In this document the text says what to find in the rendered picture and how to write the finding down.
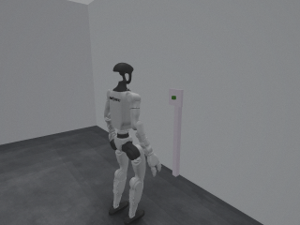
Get right robot foot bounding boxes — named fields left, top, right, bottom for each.
left=124, top=209, right=145, bottom=225

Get right robot forearm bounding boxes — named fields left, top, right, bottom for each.
left=135, top=121, right=154, bottom=157

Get left robot upper arm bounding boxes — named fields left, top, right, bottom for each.
left=104, top=89, right=112, bottom=119

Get left robot foot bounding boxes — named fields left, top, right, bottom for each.
left=109, top=201, right=129, bottom=216

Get robot left hand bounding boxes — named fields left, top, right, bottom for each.
left=108, top=132, right=117, bottom=141

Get left robot forearm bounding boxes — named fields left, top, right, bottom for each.
left=104, top=115, right=115, bottom=135

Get robot foot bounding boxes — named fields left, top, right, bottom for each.
left=109, top=201, right=129, bottom=216
left=124, top=209, right=145, bottom=225

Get panel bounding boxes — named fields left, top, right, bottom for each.
left=169, top=88, right=184, bottom=177

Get right robot upper arm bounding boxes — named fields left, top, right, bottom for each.
left=127, top=92, right=142, bottom=130

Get robot right hand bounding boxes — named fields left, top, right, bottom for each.
left=147, top=153, right=162, bottom=177

